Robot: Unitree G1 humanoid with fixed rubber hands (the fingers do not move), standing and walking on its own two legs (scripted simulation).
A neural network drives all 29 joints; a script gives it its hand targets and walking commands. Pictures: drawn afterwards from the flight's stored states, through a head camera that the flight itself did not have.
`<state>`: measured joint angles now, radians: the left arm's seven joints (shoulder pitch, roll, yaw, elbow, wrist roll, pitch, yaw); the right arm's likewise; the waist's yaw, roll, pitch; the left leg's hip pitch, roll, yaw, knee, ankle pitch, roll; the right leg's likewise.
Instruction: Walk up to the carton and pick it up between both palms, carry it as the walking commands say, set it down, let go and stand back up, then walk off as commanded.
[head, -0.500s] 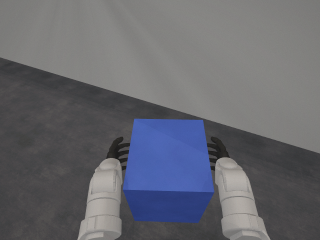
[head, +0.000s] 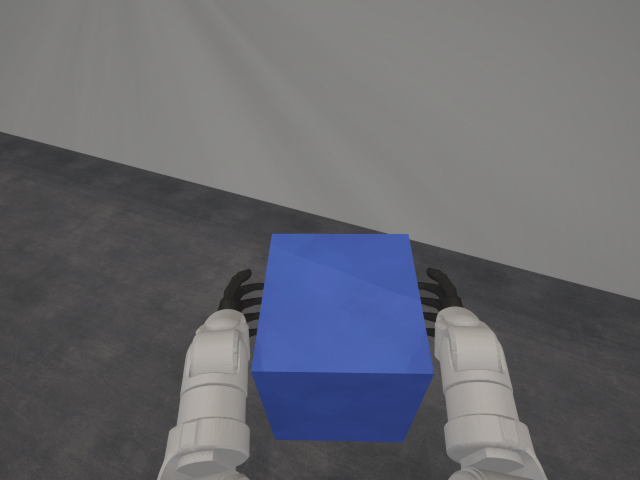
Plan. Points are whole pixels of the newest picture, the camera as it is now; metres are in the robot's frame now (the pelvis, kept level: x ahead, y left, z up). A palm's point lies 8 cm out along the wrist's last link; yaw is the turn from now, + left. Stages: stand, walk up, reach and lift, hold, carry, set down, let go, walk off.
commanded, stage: reach and lift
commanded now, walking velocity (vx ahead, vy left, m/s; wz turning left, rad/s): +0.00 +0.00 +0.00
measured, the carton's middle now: (339, 340) +0.34 +0.00 -0.03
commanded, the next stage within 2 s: hold in 0.76 s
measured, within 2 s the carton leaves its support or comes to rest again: neither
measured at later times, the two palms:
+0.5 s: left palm (225, 324) +0.31 +0.15 +0.06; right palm (444, 327) +0.31 -0.14 +0.05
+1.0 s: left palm (224, 336) +0.29 +0.15 +0.06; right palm (448, 335) +0.29 -0.14 +0.06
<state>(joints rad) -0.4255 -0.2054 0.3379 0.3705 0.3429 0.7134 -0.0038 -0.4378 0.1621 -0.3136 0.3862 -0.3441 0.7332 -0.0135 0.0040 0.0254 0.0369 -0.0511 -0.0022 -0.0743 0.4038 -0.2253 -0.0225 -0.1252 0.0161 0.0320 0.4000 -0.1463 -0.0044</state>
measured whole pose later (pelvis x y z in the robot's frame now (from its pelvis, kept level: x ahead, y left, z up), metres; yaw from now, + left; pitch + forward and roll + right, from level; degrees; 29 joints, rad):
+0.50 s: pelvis +0.01 +0.01 +0.00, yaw +0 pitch -8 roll +0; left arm -0.33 -0.17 0.24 0.30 0.29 0.74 0.00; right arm -0.32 0.17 -0.24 0.28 -0.31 0.76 -0.03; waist -0.01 0.02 0.02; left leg -0.01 -0.01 -0.08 0.36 -0.22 -0.01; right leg -0.07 0.01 0.03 0.34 -0.14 0.00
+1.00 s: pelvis +0.00 +0.00 +0.00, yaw +0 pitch -9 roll +0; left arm -0.34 -0.17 0.26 0.32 0.31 0.74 -0.01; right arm -0.34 0.17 -0.25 0.31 -0.32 0.77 -0.03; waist 0.00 0.02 0.03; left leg -0.02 0.00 -0.08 0.40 -0.22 -0.02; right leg -0.08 0.01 0.03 0.38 -0.14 0.00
